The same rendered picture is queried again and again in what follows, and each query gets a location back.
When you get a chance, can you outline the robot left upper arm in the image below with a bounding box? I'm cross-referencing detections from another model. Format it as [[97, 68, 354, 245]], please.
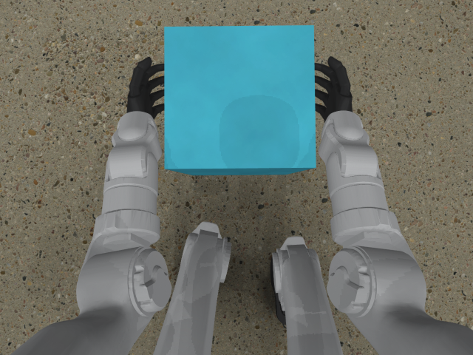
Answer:
[[11, 246, 171, 355]]

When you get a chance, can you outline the robot right foot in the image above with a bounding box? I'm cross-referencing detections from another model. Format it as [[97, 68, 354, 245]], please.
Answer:
[[270, 256, 286, 325]]

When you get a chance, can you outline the carton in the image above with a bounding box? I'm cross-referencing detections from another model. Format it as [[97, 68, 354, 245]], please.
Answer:
[[164, 25, 316, 175]]

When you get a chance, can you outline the robot right upper arm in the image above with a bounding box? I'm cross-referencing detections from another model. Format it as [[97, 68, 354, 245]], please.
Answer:
[[327, 246, 473, 355]]

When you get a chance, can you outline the left robot forearm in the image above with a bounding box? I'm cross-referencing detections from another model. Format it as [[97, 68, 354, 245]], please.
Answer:
[[76, 111, 162, 301]]

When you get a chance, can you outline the right robot hand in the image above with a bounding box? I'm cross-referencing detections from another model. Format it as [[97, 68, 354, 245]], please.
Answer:
[[315, 56, 353, 122]]

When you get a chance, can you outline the left robot hand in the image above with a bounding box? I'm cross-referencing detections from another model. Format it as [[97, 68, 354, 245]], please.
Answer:
[[127, 57, 164, 119]]

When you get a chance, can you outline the right robot forearm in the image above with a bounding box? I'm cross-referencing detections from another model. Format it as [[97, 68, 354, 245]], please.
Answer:
[[319, 110, 426, 283]]

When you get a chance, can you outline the left robot thigh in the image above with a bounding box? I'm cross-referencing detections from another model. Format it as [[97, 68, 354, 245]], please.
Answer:
[[153, 229, 231, 355]]

